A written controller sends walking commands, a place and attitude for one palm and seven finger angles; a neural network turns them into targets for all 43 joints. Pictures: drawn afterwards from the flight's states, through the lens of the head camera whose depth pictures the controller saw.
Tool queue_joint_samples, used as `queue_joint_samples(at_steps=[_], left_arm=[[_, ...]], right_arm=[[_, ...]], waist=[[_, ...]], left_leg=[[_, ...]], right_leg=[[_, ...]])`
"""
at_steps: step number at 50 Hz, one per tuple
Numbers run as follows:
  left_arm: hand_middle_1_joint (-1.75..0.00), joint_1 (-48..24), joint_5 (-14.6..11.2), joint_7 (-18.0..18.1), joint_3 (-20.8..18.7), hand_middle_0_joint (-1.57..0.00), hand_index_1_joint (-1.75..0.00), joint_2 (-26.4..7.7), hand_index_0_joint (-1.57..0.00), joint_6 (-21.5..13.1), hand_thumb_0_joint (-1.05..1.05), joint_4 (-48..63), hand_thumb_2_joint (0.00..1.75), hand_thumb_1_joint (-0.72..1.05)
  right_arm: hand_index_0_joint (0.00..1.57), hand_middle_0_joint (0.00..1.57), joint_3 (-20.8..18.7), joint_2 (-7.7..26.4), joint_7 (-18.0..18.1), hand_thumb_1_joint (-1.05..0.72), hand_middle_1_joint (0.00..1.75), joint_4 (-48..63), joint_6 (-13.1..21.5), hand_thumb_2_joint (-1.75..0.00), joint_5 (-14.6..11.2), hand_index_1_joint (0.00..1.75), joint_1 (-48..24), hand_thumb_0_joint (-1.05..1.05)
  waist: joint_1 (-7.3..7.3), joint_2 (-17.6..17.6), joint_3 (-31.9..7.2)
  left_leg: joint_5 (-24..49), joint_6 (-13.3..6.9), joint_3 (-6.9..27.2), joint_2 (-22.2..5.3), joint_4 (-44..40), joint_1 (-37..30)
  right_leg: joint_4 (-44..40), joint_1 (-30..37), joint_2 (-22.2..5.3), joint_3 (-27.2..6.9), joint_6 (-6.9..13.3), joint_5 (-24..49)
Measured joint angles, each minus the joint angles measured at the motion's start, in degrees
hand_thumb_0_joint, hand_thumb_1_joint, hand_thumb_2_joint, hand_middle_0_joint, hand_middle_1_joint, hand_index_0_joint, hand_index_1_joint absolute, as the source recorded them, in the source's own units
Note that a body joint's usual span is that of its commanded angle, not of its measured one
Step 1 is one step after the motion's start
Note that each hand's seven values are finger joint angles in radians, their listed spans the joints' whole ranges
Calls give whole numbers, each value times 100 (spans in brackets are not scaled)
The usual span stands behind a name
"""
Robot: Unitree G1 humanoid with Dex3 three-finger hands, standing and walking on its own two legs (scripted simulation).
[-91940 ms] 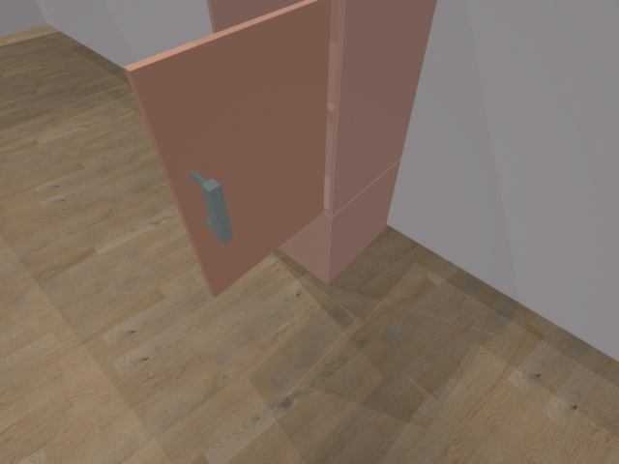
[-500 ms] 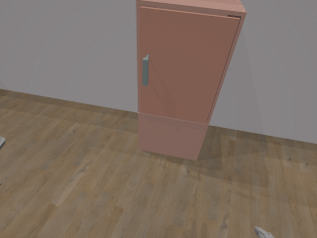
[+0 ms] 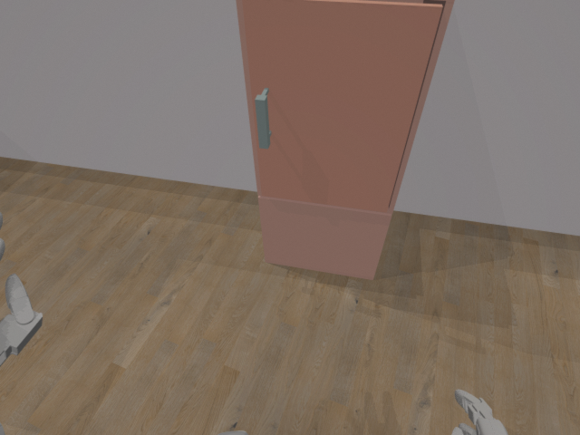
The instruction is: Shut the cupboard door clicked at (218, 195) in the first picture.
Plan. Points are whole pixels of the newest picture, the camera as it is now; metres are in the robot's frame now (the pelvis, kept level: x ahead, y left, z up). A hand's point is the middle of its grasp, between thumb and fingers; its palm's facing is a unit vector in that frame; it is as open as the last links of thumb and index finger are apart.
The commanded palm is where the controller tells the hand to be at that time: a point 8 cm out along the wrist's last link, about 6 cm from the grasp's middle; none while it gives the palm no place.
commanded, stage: stop stepping back and stand still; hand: left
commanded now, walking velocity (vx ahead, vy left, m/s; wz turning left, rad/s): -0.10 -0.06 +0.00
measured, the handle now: (265, 118) +0.87 +0.12 -0.02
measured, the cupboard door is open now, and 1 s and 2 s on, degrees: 0 0 0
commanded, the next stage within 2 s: let the arm hang, fingers relaxed in 0.90 s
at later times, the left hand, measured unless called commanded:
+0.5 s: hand (44, 292) +0.23 +0.29 +0.14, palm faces +0.44 -0.79 -0.44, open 7.4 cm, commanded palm +0.18 +0.32 +0.18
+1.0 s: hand (22, 297) +0.22 +0.30 +0.15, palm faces +0.44 -0.80 -0.40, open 7.5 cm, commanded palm none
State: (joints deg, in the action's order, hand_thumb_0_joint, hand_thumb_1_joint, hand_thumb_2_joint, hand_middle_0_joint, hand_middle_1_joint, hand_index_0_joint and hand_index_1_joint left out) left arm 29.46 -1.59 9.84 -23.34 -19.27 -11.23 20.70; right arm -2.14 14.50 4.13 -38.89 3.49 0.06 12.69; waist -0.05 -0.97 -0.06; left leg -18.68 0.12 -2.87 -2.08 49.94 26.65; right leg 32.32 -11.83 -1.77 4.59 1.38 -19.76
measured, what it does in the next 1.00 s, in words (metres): steps on the spot: left foot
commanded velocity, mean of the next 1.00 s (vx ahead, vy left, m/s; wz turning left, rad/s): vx -0.01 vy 0.00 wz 0.00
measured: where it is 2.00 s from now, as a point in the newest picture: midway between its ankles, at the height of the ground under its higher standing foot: outside the picture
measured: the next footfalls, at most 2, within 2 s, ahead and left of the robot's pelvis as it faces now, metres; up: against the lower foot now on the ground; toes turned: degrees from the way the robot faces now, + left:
left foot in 0.08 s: +0.11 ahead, +0.13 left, +0.00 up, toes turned +3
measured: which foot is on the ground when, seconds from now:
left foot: up 0.00-0.06, down 0.08-1.00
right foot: down 0.00-1.00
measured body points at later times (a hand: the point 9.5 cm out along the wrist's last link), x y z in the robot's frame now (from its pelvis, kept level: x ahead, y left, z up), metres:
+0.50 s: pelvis +0.04 +0.02 +0.00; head +0.04 +0.02 +0.45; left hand +0.20 +0.33 +0.17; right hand +0.19 -0.21 -0.10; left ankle +0.07 +0.13 -0.73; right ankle -0.01 -0.09 -0.73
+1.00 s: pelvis +0.02 +0.03 +0.01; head +0.02 +0.04 +0.46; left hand +0.19 +0.34 +0.18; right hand +0.18 -0.20 -0.08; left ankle +0.08 +0.13 -0.73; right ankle -0.01 -0.09 -0.73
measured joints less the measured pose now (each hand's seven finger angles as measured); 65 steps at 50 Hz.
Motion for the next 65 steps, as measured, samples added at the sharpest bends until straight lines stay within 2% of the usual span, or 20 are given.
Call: queue_joint_samples(at_steps=[4, 6, 8, 10, 12, 15, 18, 23, 27, 32, 35, 38, 43, 50, 52, 54, 58, 62, 64, 65], left_arm=[[-30, -18, 12, -31, 244, -21, -30, -76, -21, -55, 1, 765, 89, 88], [-30, -80, 12, -22, 100, -21, -30, -324, -21, -151, 2, 1084, 89, 88], [-30, -148, 7, -10, -153, -21, -30, -576, -21, -254, 2, 1196, 89, 88], [-30, -163, -9, -17, -424, -21, -30, -783, -21, -306, 1, 1148, 89, 88], [-30, -140, -25, -37, -557, -21, -30, -844, -21, -315, 1, 1001, 89, 88], [-30, 168, -102, -70, -552, -21, -30, -752, -21, -230, 1, 785, 89, 88], [-30, 474, -137, -102, -319, -21, -30, -556, -21, -64, 1, 602, 89, 88], [-30, 382, -106, -144, 100, -21, -30, -244, -21, 236, 1, 273, 89, 88], [-30, 75, -74, -99, 168, -21, -30, -166, -21, 312, 1, 366, 89, 88], [-30, -118, -67, -54, 37, -21, -30, -312, -21, 116, 2, 683, 89, 88], [-30, 24, -101, -75, -88, -21, -30, -442, -21, -7, 1, 714, 89, 88], [-30, 224, -139, -111, -139, -21, -30, -509, -21, -14, 1, 590, 89, 88], [-30, 367, -160, -144, -30, -21, -30, -391, -21, 139, 1, 333, 89, 89], [-30, 143, -95, -100, 197, -21, -30, -122, -21, 227, 1, 470, 89, 88], [-30, -270, 93, -329, 530, -21, -30, -199, -20, 118, 1, -288, 90, 89], [-30, -758, 203, -615, 1051, -20, -30, -180, -20, 520, 0, -1565, 90, 89], [-30, -1219, 310, -938, 1895, -20, -30, 178, -19, 1240, 0, -4108, 90, 90], [-30, -1177, 312, -1003, 2350, -20, -30, 635, -20, 1482, 1, -5699, 89, 90], [-30, -1108, 294, -1003, 2469, -20, -30, 826, -20, 1516, 1, -6275, 89, 90], [-30, -1085, 260, -925, 2391, -20, -30, 884, -20, 1501, 1, -6505, 89, 92]], right_arm=[[20, 20, -42, 34, 84, -91, 30, 204, 186, -90, 12, 30, -20, 2], [20, 20, -72, -115, 114, -91, 30, 261, 209, -90, 3, 30, -141, 2], [20, 20, -28, -281, 77, -91, 30, 356, 256, -90, 12, 30, -237, 2], [20, 19, 62, -397, 21, -91, 30, 466, 328, -90, 16, 30, -291, 2], [20, 20, 151, -437, -49, -91, 30, 535, 353, -90, -28, 30, -301, 1], [20, 20, 255, -460, -146, -91, 30, 524, 253, -90, -96, 30, -231, 1], [21, 20, 289, -424, -166, -90, 30, 449, 101, -90, -134, 30, -100, 1], [21, 20, 290, -342, -26, -90, 30, 180, -67, -90, -116, 30, 108, 1], [21, 20, 294, -326, 76, -91, 30, 145, -35, -90, -91, 30, 124, 2], [20, 20, 282, -328, 65, -91, 30, 310, 105, -90, -75, 30, 10, 2], [20, 20, 276, -340, 31, -91, 30, 419, 130, -90, -77, 30, -47, 2], [20, 20, 270, -344, 12, -91, 30, 483, 110, -90, -88, 30, -47, 2], [20, 20, 282, -326, 28, -91, 30, 419, 84, -90, -94, 30, 27, 1], [20, 20, 319, -327, 70, -90, 30, 248, 138, -90, -58, 30, 107, 2], [20, 20, 278, -160, -184, -90, 30, -58, 319, -90, -36, 30, 8, 2], [21, 20, 255, 85, -374, -90, 30, -377, 181, -90, -3, 30, -197, 1], [21, 20, 227, 292, -467, -90, 30, -758, -134, -90, 76, 30, -455, 1], [20, 20, 264, 133, -484, -91, 30, -973, -350, -90, 141, 30, -218, 1], [20, 20, 306, 10, -489, -91, 30, -1163, -434, -90, 161, 30, -21, 1], [20, 20, 319, -58, -483, -91, 30, -1272, -464, -90, 167, 30, 89, 1]], waist=[[4, 161, 234], [-8, 404, 320], [-13, 538, 340], [37, 490, 323], [104, 254, 298], [122, -58, 79], [105, -179, -82], [-26, -11, -138], [-85, 168, -78], [43, 215, -87], [141, 170, -164], [173, 107, -228], [85, 63, -225], [-73, 90, -137], [-117, -40, -209], [-138, -253, -280], [69, -454, -297], [232, -85, -118], [243, 164, 0], [231, 267, 51]], left_leg=[[754, -62, -6, -35, -1526, -650], [524, -57, -86, 44, -1456, -675], [489, -39, -163, 69, -1484, -690], [555, -17, -160, 52, -1592, -702], [583, 5, -69, -26, -1635, -696], [587, 37, -42, -138, -1728, -670], [518, 36, -12, -119, -1703, -668], [486, -42, -47, 34, -1810, -863], [535, -78, -61, 60, -1904, -957], [637, -101, -49, 34, -2008, -925], [705, -115, -71, 27, -2101, -896], [758, -129, -94, 25, -2174, -874], [823, -149, -100, 40, -2247, -874], [863, -161, -46, 62, -2250, -913], [828, -177, 3, 80, -2060, -730], [762, -212, -3, 108, -1859, -593], [694, -278, -88, 170, -1673, -496], [712, -261, -120, 224, -1685, -568], [728, -245, -96, 231, -1717, -614], [745, -239, -65, 222, -1741, -621]], right_leg=[[358, 100, 20, 89, -83, -328], [686, -14, -54, -57, -128, -535], [806, -140, 10, -245, -159, -665], [562, -150, 89, -233, -175, -510], [194, -15, 202, -157, -68, -66], [-187, 82, 332, -150, 28, 23], [-252, 113, 330, -182, 10, -5], [-218, 253, 179, -203, -85, -109], [-313, 345, 155, -212, -126, -54], [-539, 365, 189, -202, -140, 123], [-668, 342, 198, -225, -154, 224], [-761, 320, 200, -247, -169, 298], [-823, 316, 188, -249, -189, 359], [-824, 377, 175, -193, -192, 376], [-632, 221, 156, -137, -200, 318], [-374, 62, 115, -141, -227, 215], [8, -142, 26, -220, -279, 59], [183, -155, -35, -246, -248, -34], [176, -110, -37, -222, -241, -40], [129, -82, -23, -191, -240, -17]])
